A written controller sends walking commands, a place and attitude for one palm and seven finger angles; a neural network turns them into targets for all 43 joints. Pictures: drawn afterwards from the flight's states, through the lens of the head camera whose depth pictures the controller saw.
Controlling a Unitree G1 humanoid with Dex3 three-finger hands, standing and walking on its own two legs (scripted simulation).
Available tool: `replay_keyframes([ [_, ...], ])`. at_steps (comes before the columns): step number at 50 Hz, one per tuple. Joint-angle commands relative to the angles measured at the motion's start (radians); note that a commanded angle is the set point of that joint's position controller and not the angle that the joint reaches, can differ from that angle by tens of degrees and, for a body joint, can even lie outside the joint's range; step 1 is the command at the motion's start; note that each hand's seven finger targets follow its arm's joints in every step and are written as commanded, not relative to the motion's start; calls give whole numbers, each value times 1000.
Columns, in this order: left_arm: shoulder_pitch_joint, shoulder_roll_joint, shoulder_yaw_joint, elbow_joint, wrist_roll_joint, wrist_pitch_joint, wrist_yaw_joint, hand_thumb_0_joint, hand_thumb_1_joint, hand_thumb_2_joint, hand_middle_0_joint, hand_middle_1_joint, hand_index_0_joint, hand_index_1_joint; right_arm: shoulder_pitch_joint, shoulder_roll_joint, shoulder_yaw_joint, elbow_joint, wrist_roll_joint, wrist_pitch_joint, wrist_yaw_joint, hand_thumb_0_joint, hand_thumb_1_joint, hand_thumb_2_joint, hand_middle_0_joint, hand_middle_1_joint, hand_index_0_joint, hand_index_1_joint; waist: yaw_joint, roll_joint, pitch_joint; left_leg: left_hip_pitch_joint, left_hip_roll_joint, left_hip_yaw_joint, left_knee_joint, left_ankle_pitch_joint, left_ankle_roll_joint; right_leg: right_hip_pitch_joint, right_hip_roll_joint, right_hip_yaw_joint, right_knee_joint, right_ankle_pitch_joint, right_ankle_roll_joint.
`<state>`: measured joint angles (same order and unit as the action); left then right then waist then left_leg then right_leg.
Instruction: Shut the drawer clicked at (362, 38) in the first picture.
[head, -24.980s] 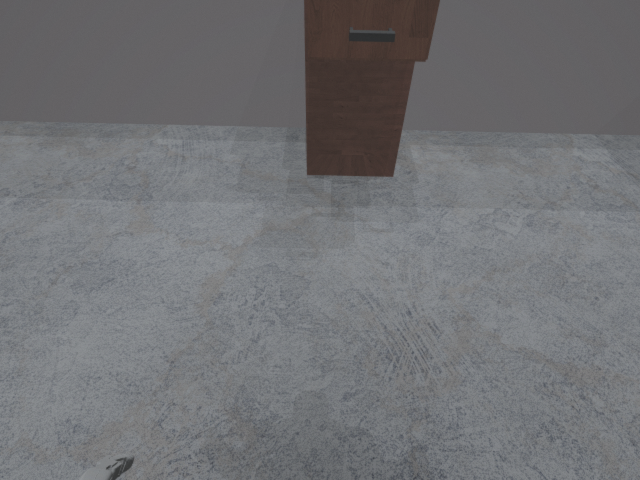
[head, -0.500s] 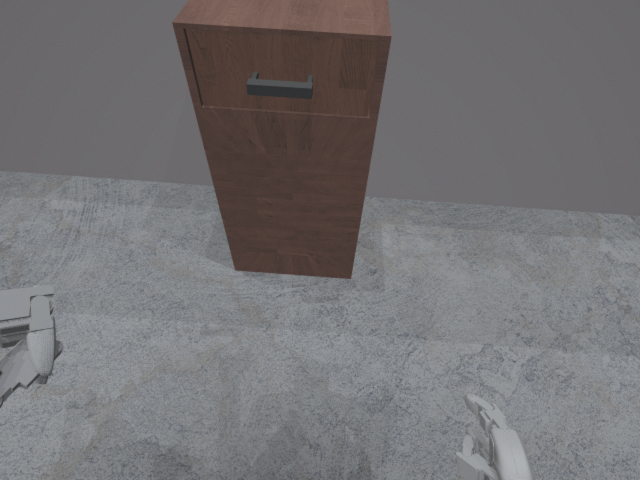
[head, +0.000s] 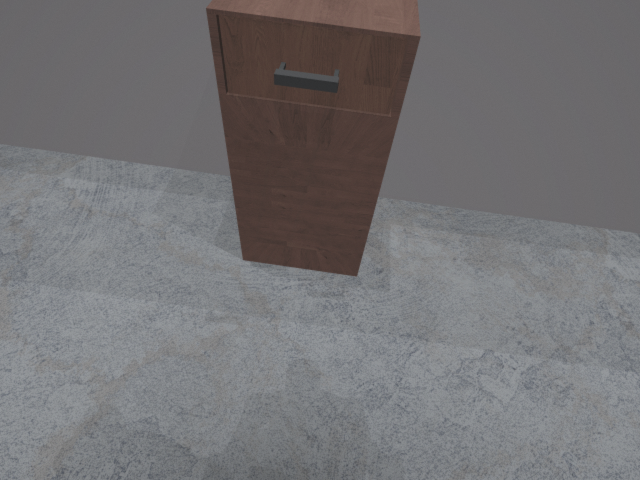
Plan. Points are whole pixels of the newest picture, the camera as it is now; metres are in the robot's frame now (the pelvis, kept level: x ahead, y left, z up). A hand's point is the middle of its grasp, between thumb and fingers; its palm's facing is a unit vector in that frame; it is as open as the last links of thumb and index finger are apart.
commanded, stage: let the arm hang, fingers relaxed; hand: left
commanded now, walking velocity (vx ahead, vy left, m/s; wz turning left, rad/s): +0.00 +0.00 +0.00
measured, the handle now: (308, 75) +0.89 +0.08 +0.03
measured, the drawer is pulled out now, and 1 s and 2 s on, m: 0.00 0.00 0.00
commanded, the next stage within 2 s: look to check the result in 0.68 s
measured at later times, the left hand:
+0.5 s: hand out of the picture -0.01 +0.15 -0.17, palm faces +0.02 -0.99 -0.17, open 7.3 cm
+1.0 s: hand out of the picture +0.00 +0.13 -0.17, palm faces +0.04 -0.98 -0.18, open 7.4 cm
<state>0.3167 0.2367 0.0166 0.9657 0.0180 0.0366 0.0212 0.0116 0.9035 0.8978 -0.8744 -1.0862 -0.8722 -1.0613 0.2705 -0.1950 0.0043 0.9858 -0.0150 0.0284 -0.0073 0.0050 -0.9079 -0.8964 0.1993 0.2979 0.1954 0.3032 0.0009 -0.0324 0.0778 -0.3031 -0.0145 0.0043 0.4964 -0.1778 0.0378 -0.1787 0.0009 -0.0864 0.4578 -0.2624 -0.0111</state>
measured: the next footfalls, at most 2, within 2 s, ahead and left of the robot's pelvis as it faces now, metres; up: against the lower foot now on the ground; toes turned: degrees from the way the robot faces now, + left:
none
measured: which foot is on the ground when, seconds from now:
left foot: down 0.00-1.00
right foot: down 0.00-1.00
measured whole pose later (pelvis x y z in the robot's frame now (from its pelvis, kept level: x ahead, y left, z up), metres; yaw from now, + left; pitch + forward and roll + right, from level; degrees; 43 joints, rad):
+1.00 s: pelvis +0.02 -0.03 +0.00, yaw -1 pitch -2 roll +0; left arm 0.31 0.10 0.01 1.16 0.01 -0.01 0.05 0.00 0.91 0.90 -0.20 -0.30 -0.20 -0.30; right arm 0.30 -0.10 -0.01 1.15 -0.01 0.00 -0.04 0.00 -0.91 -0.90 0.20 0.30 0.19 0.30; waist -0.01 0.02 0.06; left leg -0.22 0.00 0.01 0.44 -0.19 0.00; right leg -0.11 0.02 -0.08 0.42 -0.29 -0.04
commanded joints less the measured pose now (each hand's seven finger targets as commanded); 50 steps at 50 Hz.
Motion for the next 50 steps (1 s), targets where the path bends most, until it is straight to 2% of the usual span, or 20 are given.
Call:
replay_keyframes([
  [1, 34, 86, 11, 20, -5, -37, -3, 0, 900, 900, -520, -647, -520, -647, 9, -126, -35, -35, 1, -21, -18, 0, -900, -900, 200, 300, 200, 300, -2, 132, -53, 40, 114, -165, -189, -165, 13, -16, -80, 107, -124, -67, -41],
  [5, 42, 57, 2, 83, -6, -37, 1, 0, 900, 900, -360, -473, -360, -473, 60, -110, -36, 15, 1, -19, -23, 0, -900, -900, 200, 300, 200, 300, -11, 46, -12, 59, 116, -164, -205, -177, 15, -55, -81, 107, -134, -89, -38],
  [9, 70, 35, 1, 124, -6, -37, 6, 0, 900, 900, -200, -300, -200, -300, 87, -88, -35, 56, 0, -20, -24, 0, -900, -900, 200, 300, 200, 300, -9, 20, 14, 58, 113, -156, -217, -180, 17, -75, -82, 111, -135, -109, -38],
  [13, 90, 16, 2, 149, -7, -38, 10, 0, 900, 900, -200, -300, -200, -300, 103, -58, -31, 84, 0, -22, -25, 0, -900, -900, 200, 300, 200, 300, -5, 32, 17, 56, 106, -142, -215, -159, 17, -72, -84, 109, -130, -100, -36],
  [16, 99, 9, 2, 159, -7, -42, 14, 0, 900, 900, -200, -300, -200, -300, 110, -38, -30, 99, 3, -22, -26, 0, -900, -900, 200, 300, 200, 300, -3, 8, 22, 72, 97, -118, -189, -97, 14, -80, -90, 113, -140, -89, -38],
  [17, 91, 0, 2, 162, -8, -43, 15, 0, 900, 900, -200, -300, -200, -300, 117, -27, -27, 107, 1, -22, -26, 0, -900, -900, 200, 300, 200, 300, -9, 14, 34, 67, 93, -113, -185, -91, 11, -84, -93, 116, -142, -96, -39],
  [24, 87, -24, 5, 172, -11, -47, 19, 0, 900, 900, -200, -300, -200, -300, 133, 9, -24, 132, -1, -26, -30, 0, -900, -900, 200, 300, 200, 300, -9, 45, 49, 70, 81, -91, -154, -31, 4, -86, -101, 121, -148, -79, -45],
  [37, 82, -48, 8, 184, -14, -55, 26, 0, 900, 900, -200, -300, -200, -300, 145, 29, -25, 147, 3, -33, -40, 0, -900, -900, 200, 300, 200, 300, -11, 60, 15, 97, 93, -76, -112, 102, -1, -21, -105, 113, -144, 46, -45],
  [39, 87, -54, 7, 187, -15, -58, 26, 0, 900, 900, -200, -300, -200, -300, 141, 27, -24, 148, 3, -34, -42, 0, -900, -900, 200, 300, 200, 300, -10, 40, 8, 109, 95, -72, -108, 124, -1, -13, -104, 114, -141, 80, -45],
  [44, 87, -53, 6, 187, -15, -56, 28, 0, 900, 900, -200, -300, -200, -300, 133, 28, -25, 152, 3, -28, -40, 0, -900, -900, 200, 300, 200, 300, -10, 37, 37, 107, 92, -67, -106, 95, -5, -30, -104, 116, -156, 51, -44],
  [50, 93, -51, 7, 186, -15, -58, 28, 0, 900, 900, -200, -300, -200, -300, 128, 25, -24, 154, 3, -28, -41, 0, -900, -900, 200, 300, 200, 300, -11, 18, 35, 112, 93, -62, -101, 111, -6, -18, -104, 116, -157, 79, -40],
])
